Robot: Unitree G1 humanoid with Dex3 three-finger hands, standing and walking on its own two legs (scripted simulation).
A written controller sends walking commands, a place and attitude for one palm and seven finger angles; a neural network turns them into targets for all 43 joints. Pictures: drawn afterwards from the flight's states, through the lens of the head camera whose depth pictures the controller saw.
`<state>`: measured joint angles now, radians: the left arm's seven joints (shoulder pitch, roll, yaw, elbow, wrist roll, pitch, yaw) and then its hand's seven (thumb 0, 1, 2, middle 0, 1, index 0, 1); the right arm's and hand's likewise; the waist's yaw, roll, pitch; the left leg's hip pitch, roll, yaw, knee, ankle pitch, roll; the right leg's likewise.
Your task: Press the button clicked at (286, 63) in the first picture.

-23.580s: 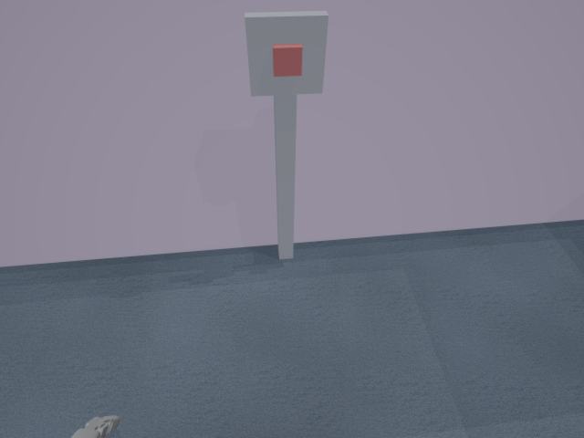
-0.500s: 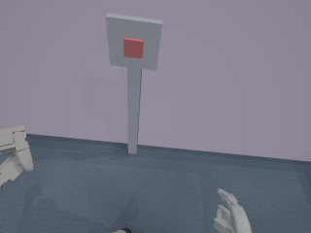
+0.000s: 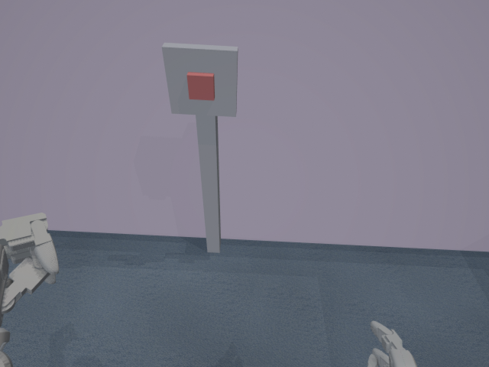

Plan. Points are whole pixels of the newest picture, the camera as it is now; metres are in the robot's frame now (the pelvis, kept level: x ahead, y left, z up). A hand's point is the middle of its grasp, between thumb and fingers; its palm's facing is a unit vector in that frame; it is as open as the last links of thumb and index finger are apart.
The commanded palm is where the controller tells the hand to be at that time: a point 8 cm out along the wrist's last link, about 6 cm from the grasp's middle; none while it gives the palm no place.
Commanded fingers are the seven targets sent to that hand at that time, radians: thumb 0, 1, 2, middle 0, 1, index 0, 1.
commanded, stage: stop stepping back and stand still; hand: left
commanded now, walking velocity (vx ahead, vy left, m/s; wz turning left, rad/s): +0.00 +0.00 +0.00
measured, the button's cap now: (201, 85) +0.77 +0.14 +0.11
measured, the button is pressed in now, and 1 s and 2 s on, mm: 0 0 0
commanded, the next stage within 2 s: let the arm hang, fingers relaxed in 0.18 s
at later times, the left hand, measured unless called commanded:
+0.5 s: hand out of the picture +0.08 +0.22 -0.13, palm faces +0.01 -0.96 -0.27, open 3.1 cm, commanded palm none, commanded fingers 0.00 0.90 0.90 -0.86 -1.02 -0.86 -1.02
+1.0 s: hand out of the picture -0.12 +0.19 -0.17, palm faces +0.07 -0.98 -0.21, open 6.7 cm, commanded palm none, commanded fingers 0.00 0.90 0.90 -0.20 -0.30 -0.20 -0.30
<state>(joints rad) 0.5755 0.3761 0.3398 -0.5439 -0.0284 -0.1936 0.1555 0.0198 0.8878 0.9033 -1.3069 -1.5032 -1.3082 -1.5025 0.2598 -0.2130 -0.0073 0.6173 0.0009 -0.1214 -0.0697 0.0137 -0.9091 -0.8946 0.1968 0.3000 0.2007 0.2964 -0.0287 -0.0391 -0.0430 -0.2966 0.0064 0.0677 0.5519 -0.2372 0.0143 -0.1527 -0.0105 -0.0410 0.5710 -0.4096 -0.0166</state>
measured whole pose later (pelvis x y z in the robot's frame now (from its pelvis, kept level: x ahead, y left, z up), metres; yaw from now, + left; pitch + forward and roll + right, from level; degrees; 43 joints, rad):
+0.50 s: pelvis -0.04 +0.02 -0.01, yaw +1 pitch -1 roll -1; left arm 0.30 0.22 0.03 0.60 0.04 0.06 0.00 0.01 0.91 0.90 -1.14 -1.35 -1.14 -1.35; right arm 0.16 -0.24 -0.01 0.81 -0.03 0.00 0.00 0.01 -0.91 -0.89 0.20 0.30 0.20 0.30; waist -0.03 0.02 0.02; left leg -0.38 -0.03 0.01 0.61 -0.21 0.04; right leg -0.25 -0.01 -0.06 0.63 -0.36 -0.01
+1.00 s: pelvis -0.05 +0.02 +0.00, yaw +2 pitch -3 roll -1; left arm 0.40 0.15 0.01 1.16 0.01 0.03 0.03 0.01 0.91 0.90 -0.31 -0.44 -0.32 -0.44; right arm 0.35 -0.12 -0.02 1.09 -0.03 0.05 -0.02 0.00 -0.91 -0.89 0.20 0.30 0.20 0.30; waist -0.01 0.04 0.03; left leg -0.31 -0.02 -0.01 0.51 -0.16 0.04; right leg -0.15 0.00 -0.07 0.49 -0.29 -0.01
